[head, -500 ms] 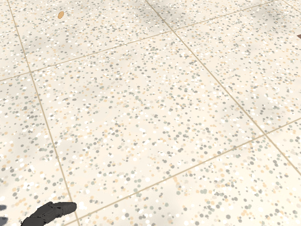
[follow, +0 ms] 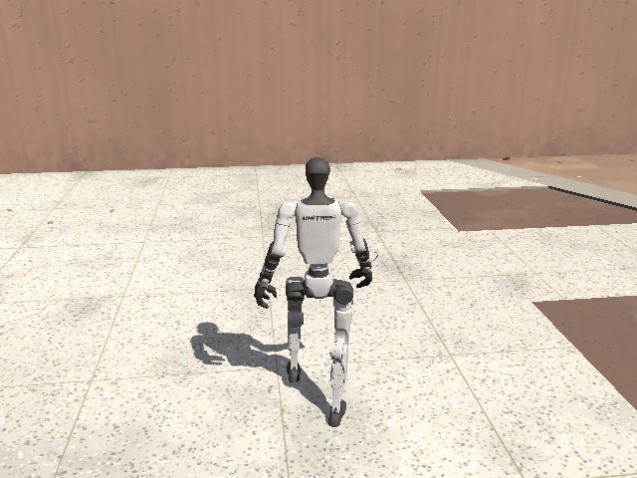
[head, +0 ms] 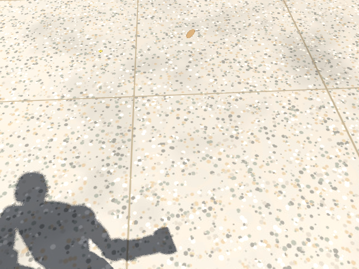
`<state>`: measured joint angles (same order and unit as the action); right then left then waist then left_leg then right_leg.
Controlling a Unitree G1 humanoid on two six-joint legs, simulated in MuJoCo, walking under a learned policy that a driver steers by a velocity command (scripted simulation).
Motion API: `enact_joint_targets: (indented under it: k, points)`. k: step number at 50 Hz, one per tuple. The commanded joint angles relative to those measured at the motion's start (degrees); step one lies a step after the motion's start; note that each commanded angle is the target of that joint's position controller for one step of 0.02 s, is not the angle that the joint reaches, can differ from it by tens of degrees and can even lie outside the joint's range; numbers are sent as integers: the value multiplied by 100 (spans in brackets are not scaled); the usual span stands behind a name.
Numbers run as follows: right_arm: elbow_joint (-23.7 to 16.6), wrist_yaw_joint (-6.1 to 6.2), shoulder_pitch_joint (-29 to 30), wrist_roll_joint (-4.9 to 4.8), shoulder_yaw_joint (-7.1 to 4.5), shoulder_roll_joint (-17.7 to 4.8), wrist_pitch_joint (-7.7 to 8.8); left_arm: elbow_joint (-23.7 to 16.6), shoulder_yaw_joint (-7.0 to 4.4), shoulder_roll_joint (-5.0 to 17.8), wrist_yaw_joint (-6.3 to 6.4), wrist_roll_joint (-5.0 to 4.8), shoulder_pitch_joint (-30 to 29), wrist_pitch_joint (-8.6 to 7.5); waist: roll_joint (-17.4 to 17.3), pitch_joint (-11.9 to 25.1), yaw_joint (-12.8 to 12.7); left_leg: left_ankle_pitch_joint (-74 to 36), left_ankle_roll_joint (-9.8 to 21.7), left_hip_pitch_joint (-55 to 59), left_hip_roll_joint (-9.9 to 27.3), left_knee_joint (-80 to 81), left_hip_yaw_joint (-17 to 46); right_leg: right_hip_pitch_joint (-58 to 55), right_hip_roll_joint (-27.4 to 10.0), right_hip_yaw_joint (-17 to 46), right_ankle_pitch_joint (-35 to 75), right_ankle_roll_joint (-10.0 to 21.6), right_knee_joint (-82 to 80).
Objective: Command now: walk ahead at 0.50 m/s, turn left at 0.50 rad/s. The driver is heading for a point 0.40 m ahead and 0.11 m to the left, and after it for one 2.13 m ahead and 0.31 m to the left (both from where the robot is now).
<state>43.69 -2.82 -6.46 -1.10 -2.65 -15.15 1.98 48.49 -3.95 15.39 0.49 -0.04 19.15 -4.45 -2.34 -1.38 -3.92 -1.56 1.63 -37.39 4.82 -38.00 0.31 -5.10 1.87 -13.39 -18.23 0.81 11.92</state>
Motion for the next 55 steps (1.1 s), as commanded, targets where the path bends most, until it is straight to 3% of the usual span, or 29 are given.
enact_joint_targets:
  k: [1, 3, 4, 5, 6, 7, 8, 9, 10, 11, 14, 19, 23, 26, 27, 28, 29, 30, 31, 34, 41, 44, 45, 46, 47, 48, 49, 52, 55]
  points:
    - [-707, -117, 646, -14, -82, -382, 83, -219, -269, 1075, 68, -71, -22, 87, 519, -336, 82, 631, 248, -184, -169, 242, -341, -230, -1863, 286, 4144, 677, 257]
    - [-681, -123, 89, -24, -222, -631, 48, -261, -310, 1243, 128, -86, -122, 186, 761, 159, 463, 1224, 489, 774, -604, 171, -694, -288, -1816, 146, 6056, 536, 1333]
    - [-520, -82, -670, -40, -372, -885, 42, -287, -305, 1274, 154, -102, -214, 229, 722, 571, 905, 1095, 676, 1858, -839, 440, -736, 43, -1663, 29, 6229, 396, 2386]
    - [-298, 25, -1625, -40, -576, -1297, 0, -361, -258, 1206, 184, -72, -225, 202, 397, 1077, 1370, 856, 950, 3584, -649, 728, -108, 1198, -1430, 10, 5042, 153, 3914]
    - [-270, 114, -1732, -78, -705, -1970, -5, -656, 19, 317, 71, 154, 351, 46, -1186, 1550, 780, 1294, 2007, 5790, 928, 900, 2919, 3977, -354, 264, -413, -262, 6085]
    - [-453, 109, -1865, -29, -587, -1660, 66, -742, 39, 551, -17, -19, -70, -217, -707, 2437, 1044, 1939, 2466, 6353, 1495, 1889, 4869, 4804, 102, 1694, -1647, -244, 6974]
    - [-416, 104, -1717, 34, -486, -1304, 125, -930, -51, 875, -82, -250, -721, -360, -360, 1697, 1204, 1623, 2092, 5936, 1310, 2058, 4006, 5311, -249, 1943, -1154, -93, 6912]
    - [-444, 111, -1388, 5, -441, -1128, 166, -991, -15, 814, -70, -233, -867, -430, 1, 1128, 970, 1196, 1865, 5104, 1055, 2044, 3259, 5208, -503, 1901, -656, -2, 6396]
    - [-516, 118, -974, -7, -380, -932, 171, -932, -40, 818, -27, -76, -892, -433, 245, 699, 698, 588, 1697, 4220, 817, 2100, 2686, 4865, -688, 1853, -403, -35, 5850]
    - [-623, 145, -719, 57, -322, -778, 178, -905, -94, 895, -14, 13, -790, -375, 137, 560, 484, 75, 1645, 3605, 663, 2221, 2340, 4413, -812, 1879, -212, -81, 5549]
    - [-697, 214, -622, 56, -348, -884, 190, -925, -77, 705, -22, 86, -661, -179, 92, 374, 270, -556, 1661, 2696, 465, 2485, 1896, 3962, -815, 1722, 49, -330, 4827]
    - [-578, 397, -913, 11, -446, -1153, 34, -1189, 56, 407, -33, 113, -1622, -146, -179, 229, 583, -1470, 1080, 1936, -196, 2071, 1043, 3214, -217, 1419, 1922, -530, 2634]
    - [-495, 465, -1165, -36, -438, -1063, -134, -1294, -32, 636, -107, 19, -1861, -132, -390, 454, 646, -705, 791, 2433, -57, 1474, 1710, 2899, 39, 1712, 2112, -430, 1807]
    - [-694, 512, -759, -19, -405, -898, -172, -1167, -149, 840, -107, 89, -1277, -203, -482, 631, 225, -428, 485, 2647, -184, 504, 2084, 2237, -127, 1766, 2340, -127, 1199]
    - [-819, 502, -803, 42, -315, -613, -146, -1165, -198, 1067, -66, 194, -929, -228, -82, 1145, 130, 278, 242, 2329, -546, -492, 1828, 1220, -787, 2193, 3482, 169, 1239]
    - [-789, 483, -1736, 134, -204, -224, -129, -1234, -202, 1300, -17, 317, -756, -171, 1338, 1806, 513, 3914, -131, 1061, -1240, -2083, 1244, -426, -2301, 3671, 5781, 988, 1606]
    - [-753, 438, -2392, 7, -230, -683, -128, -1116, -244, 1276, -50, 162, -550, -46, 2065, 2430, 608, 4470, -308, 328, -1072, -3270, 1031, -882, -3082, 5166, 4576, 1704, 1387]
    - [-642, 456, -2027, -62, -364, -1128, -216, -1290, -155, 904, -30, 104, -835, 29, 1296, 1950, 448, 3910, -497, 43, -773, -3779, 1027, -424, -2680, 4746, 3303, 1549, 1146]
    - [-733, 490, -1443, -57, -419, -1266, -330, -1339, -77, 676, 3, 115, -1056, 118, 906, 1432, 332, 3463, -596, -99, -631, -3856, 778, 114, -2315, 3930, 2570, 1280, 1044]
    - [-867, 533, -1156, -41, -397, -948, -572, -1282, -47, 700, 59, 175, -1537, 272, 1003, 559, 519, 2878, -668, 513, -351, -3242, 405, 1772, -1590, 2587, 1823, 1069, 516]
    - [-880, 452, -945, 145, -154, -411, -478, -968, -53, 723, -17, 41, -1511, 314, 1041, 946, 434, 2383, -454, 1930, -309, -744, 170, 1906, -1595, 2060, 2248, 1359, 464]
    - [-640, 367, -1166, 195, -147, -387, -454, -802, 53, 576, -144, -73, -1530, 333, 954, 705, 658, 1197, -230, 3152, -514, 1197, -62, 2493, -1289, 2023, 841, 982, 651]
    - [-700, 374, -1091, 249, -173, -583, -444, -680, 114, 447, -186, -74, -1251, 306, 805, 648, 627, 910, -58, 3645, -290, 1540, 237, 2870, -1116, 2017, 383, 576, 742]
    - [-808, 433, -1103, 315, -246, -1060, -442, -702, 182, 282, -246, 57, -1120, 274, -16, 696, 468, 336, 251, 3889, 701, 1708, 1234, 3193, -700, 1689, -317, 129, 1470]
    - [-784, 446, -639, 356, -272, -1207, -462, -757, 176, 206, -213, 17, -923, 269, -1104, 557, 127, 1434, 799, 2517, 1214, 1963, 1484, 2713, -354, 1219, -626, -127, 1677]
    - [-920, 432, -207, 338, -241, -962, -404, -710, 84, 626, -163, 32, -1142, 314, -911, 210, 269, 2307, 795, 1968, 909, 2136, 1264, 2332, -328, 1248, -245, -246, 2097]
    - [-888, 445, -168, 319, -262, -956, -354, -727, 7, 749, -131, 6, -1246, 344, -964, 38, 323, 2562, 616, 2038, 716, 2104, 1079, 2609, -187, 1132, 10, -240, 2348]
    - [-863, 529, -250, 228, -299, -970, -244, -689, -86, 769, -71, -35, -1026, 466, -1071, -7, 434, 502, 842, 2342, 1169, 1833, 1103, 3137, -274, 1224, -729, -213, 3529]
    - [-813, 573, -268, 133, -329, -910, -238, -793, -77, 546, -120, -116, -970, 538, -641, 260, 478, -1216, 1088, 2995, 1447, 1489, 999, 3560, -477, 1294, -1258, -234, 4020]
